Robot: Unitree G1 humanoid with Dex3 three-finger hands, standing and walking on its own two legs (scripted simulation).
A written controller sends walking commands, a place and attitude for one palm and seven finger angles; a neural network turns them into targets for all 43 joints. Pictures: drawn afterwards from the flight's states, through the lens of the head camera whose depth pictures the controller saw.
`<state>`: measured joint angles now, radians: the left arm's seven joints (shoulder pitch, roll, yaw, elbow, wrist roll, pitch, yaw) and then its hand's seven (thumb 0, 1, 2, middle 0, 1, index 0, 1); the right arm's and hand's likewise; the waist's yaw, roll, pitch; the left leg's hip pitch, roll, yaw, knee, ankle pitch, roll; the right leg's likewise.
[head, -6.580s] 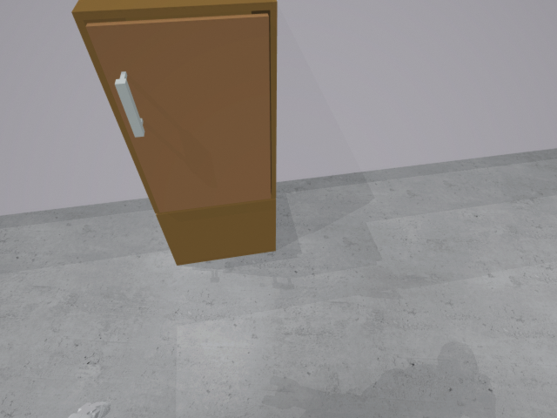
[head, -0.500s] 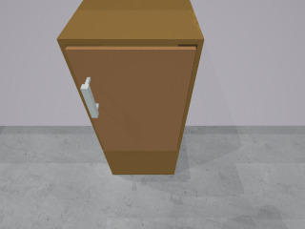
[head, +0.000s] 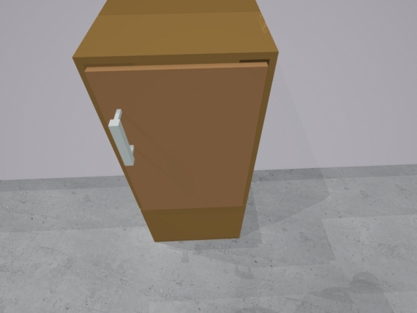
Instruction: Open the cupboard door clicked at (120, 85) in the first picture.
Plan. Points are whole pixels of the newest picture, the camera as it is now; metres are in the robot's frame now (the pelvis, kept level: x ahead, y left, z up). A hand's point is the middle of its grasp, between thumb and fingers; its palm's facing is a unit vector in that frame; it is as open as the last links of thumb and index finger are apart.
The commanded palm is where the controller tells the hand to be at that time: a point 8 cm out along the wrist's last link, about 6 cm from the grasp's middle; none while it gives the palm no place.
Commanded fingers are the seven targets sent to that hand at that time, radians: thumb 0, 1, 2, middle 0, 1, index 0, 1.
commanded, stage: come to a stop and stand still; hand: left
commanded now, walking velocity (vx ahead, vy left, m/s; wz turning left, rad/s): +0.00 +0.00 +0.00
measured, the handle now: (124, 138) +0.50 +0.24 +0.02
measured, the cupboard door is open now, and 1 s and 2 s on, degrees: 0 0 0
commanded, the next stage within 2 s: look again from close up in 0.16 s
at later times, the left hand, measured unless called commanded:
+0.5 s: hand out of the picture +0.01 +0.16 -0.17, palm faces +0.01 -0.98 -0.18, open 7.4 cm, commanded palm none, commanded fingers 0.00 0.90 0.90 -0.20 -0.30 -0.20 -0.30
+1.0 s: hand out of the picture +0.02 +0.16 -0.17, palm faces +0.03 -0.98 -0.22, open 7.4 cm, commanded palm none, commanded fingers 0.00 0.90 0.90 -0.20 -0.30 -0.20 -0.30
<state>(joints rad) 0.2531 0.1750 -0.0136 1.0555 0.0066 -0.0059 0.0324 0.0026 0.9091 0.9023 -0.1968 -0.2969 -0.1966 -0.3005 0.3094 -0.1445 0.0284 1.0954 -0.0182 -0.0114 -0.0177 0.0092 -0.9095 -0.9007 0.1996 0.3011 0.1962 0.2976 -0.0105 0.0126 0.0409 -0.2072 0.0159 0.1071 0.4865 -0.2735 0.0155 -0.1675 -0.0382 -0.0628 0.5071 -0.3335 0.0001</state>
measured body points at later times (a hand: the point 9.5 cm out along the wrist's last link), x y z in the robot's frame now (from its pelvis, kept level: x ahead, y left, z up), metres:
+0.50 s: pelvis +0.02 -0.01 +0.00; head +0.04 -0.01 +0.45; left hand +0.01 +0.21 -0.16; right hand +0.03 -0.23 -0.16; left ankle -0.01 +0.11 -0.74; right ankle -0.04 -0.11 -0.74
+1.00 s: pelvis +0.02 -0.02 +0.00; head +0.04 -0.02 +0.45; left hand +0.02 +0.21 -0.16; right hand +0.03 -0.25 -0.16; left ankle -0.01 +0.11 -0.74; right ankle -0.04 -0.11 -0.74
